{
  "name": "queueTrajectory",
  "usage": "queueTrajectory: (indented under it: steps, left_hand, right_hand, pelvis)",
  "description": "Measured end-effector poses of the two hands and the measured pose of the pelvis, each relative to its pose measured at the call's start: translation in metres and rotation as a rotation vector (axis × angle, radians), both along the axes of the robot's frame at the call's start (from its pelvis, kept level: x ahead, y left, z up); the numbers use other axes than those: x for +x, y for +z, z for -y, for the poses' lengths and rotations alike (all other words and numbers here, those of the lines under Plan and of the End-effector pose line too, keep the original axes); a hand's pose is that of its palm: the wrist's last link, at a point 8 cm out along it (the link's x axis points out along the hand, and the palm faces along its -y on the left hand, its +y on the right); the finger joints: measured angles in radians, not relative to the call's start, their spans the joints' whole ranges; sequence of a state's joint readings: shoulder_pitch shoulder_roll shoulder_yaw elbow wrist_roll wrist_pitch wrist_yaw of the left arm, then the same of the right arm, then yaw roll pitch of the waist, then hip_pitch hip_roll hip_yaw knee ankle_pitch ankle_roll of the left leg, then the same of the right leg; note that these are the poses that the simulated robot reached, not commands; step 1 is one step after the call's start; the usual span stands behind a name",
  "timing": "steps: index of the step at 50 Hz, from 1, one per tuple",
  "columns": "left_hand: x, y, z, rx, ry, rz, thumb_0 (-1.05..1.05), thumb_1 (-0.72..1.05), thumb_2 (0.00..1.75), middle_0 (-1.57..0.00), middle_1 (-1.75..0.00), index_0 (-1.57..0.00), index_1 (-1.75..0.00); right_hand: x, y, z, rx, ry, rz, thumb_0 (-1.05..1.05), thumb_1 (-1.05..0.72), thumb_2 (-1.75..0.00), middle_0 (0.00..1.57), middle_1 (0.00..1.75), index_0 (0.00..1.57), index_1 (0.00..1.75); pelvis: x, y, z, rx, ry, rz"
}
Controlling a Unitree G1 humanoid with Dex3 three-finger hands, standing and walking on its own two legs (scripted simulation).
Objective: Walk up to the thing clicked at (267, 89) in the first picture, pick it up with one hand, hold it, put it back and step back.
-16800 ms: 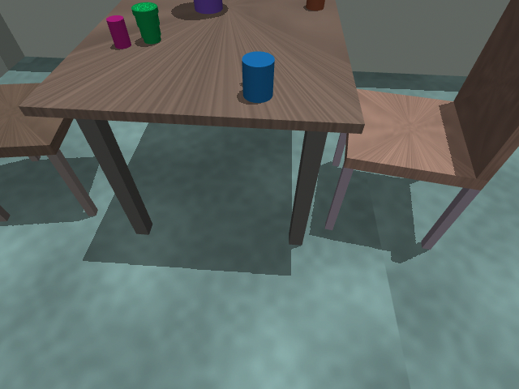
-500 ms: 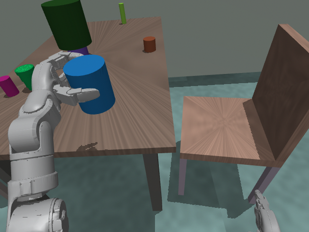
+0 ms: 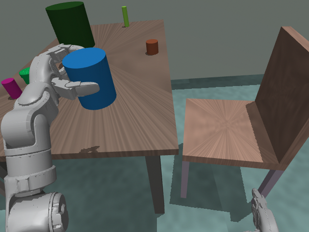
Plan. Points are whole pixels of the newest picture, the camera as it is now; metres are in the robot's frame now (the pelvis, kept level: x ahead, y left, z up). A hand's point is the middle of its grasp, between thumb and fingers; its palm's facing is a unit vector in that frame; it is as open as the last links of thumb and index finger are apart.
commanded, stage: hold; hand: left
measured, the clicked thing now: (89, 76) +0.36 +0.14 +0.28
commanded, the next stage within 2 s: none
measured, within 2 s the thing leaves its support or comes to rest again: neither
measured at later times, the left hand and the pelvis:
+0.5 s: hand (76, 68) +0.34 +0.16 +0.31, palm faces +0.15 -0.99 +0.01, open 11.5 cm; pelvis +0.00 +0.00 +0.00, yaw +0 degrees
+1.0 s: hand (75, 67) +0.34 +0.16 +0.31, palm faces +0.15 -0.99 +0.00, open 11.5 cm; pelvis -0.01 +0.00 +0.00, yaw +0 degrees
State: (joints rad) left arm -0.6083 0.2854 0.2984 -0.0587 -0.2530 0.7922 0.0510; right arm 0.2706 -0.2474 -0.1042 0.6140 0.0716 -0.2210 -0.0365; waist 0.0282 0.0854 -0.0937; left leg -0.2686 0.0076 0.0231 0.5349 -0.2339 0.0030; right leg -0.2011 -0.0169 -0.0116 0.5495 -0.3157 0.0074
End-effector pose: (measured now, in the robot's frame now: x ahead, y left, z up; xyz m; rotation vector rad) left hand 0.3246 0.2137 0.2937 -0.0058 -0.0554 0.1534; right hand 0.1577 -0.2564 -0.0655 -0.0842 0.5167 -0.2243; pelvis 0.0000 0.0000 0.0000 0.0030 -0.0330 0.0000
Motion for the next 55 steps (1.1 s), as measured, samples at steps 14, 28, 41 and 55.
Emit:
queueTrajectory:
  steps: [14, 28, 41, 55]
  left_hand:
    - [-0.003, 0.018, 0.003, 0.010, 0.010, 0.017, 0.01, -0.61, 0.63, -0.40, -0.98, -0.79, -1.12]
    - [-0.010, 0.018, 0.004, -0.002, 0.020, 0.008, 0.01, -0.61, 0.63, -0.40, -0.98, -0.79, -1.13]
    - [-0.014, 0.015, 0.006, 0.007, -0.004, -0.014, 0.01, -0.61, 0.63, -0.40, -1.00, -0.79, -1.13]
    - [-0.017, 0.025, 0.010, 0.008, -0.008, 0.018, 0.01, -0.61, 0.63, -0.39, -0.99, -0.78, -1.14]
  right_hand:
    - [0.001, 0.001, 0.005, -0.005, -0.005, 0.009, -0.02, 0.49, -0.06, 0.05, 0.05, 0.05, 0.05]
    - [0.001, 0.001, 0.004, 0.011, -0.009, 0.023, -0.02, 0.49, -0.06, 0.05, 0.05, 0.05, 0.05]
    - [-0.003, 0.005, 0.003, 0.013, -0.007, 0.048, -0.02, 0.49, -0.07, 0.05, 0.05, 0.05, 0.05]
    - [-0.013, 0.003, 0.001, 0.012, -0.017, 0.046, -0.02, 0.49, -0.07, 0.05, 0.05, 0.05, 0.05]
  pelvis:
    - [0.001, 0.000, -0.001, 0.002, -0.002, 0.006]
    - [-0.002, 0.000, 0.001, 0.004, 0.000, 0.008]
    - [-0.007, -0.001, 0.000, 0.002, 0.000, 0.013]
    - [-0.014, -0.001, -0.001, 0.001, -0.005, 0.021]
